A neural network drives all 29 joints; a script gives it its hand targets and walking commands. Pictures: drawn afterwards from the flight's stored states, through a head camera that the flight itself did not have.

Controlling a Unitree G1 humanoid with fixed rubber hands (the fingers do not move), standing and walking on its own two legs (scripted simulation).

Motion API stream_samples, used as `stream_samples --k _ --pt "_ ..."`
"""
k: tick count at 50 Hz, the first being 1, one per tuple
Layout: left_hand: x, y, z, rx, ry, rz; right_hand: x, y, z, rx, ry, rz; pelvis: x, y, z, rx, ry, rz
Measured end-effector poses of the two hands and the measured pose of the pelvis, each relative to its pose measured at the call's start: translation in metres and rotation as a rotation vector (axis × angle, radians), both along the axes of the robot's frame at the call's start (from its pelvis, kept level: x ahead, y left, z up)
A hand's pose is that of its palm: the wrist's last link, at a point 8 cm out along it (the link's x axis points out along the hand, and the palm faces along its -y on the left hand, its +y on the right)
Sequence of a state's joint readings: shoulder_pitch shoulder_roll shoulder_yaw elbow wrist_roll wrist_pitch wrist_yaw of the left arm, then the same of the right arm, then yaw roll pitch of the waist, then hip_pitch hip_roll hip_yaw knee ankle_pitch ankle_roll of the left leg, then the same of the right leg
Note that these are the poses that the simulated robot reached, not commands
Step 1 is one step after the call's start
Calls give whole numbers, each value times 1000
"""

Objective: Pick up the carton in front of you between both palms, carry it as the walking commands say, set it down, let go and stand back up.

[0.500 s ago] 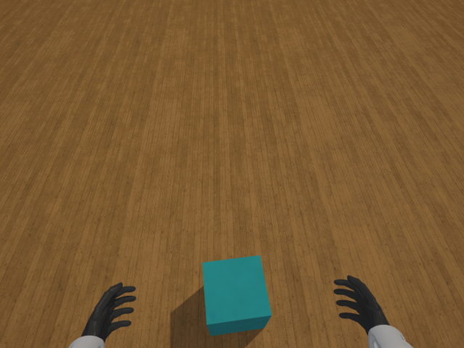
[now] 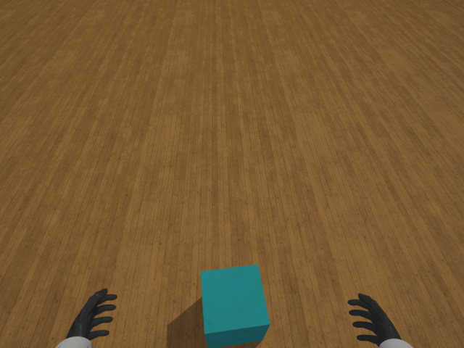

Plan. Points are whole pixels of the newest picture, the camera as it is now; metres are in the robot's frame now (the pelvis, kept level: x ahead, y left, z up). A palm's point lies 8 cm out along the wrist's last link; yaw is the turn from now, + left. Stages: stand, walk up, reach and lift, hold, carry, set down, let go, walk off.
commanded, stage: stand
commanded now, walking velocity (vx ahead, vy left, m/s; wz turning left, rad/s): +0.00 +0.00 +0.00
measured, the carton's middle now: (232, 307) +0.36 -0.01 -0.65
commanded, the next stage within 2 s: none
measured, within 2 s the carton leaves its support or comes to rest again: neither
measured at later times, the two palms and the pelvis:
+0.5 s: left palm out of the picture +0.14 +0.29 -0.09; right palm (402, 346) +0.13 -0.29 -0.08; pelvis +0.02 +0.01 +0.00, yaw +0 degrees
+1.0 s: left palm out of the picture +0.10 +0.31 -0.09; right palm out of the picture +0.10 -0.30 -0.09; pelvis +0.00 +0.01 +0.01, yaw +0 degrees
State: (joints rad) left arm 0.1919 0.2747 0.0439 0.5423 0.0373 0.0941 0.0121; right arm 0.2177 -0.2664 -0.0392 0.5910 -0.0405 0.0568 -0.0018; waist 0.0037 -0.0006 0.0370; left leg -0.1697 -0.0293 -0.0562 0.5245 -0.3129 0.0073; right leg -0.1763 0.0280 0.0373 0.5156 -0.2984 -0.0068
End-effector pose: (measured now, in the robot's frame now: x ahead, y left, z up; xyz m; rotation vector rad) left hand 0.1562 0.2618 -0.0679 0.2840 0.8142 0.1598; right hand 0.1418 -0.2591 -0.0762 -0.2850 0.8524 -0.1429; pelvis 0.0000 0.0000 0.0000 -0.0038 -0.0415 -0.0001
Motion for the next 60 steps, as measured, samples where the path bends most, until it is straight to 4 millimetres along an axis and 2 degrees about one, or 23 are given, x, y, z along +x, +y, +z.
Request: stream_samples --k 4,9,18,26,60 --pt "-9 16 -9 29 45 11 -6 -18 0 -54 36 -15 4 1 0 -2 22 -1" --pt "-14 24 -17 42 92 15 -6 -28 1 -89 58 -26 9 2 1 -3 32 -1" --pt "-14 27 -22 43 129 13 -3 -27 -2 -90 83 -31 15 5 3 -2 29 -1" --pt "-20 33 -23 52 157 22 -8 -26 -6 -87 114 -35 15 6 5 -1 21 -1" --pt "-70 48 -27 70 278 61 -50 -41 -11 -101 222 -57 -5 6 11 1 0 2"
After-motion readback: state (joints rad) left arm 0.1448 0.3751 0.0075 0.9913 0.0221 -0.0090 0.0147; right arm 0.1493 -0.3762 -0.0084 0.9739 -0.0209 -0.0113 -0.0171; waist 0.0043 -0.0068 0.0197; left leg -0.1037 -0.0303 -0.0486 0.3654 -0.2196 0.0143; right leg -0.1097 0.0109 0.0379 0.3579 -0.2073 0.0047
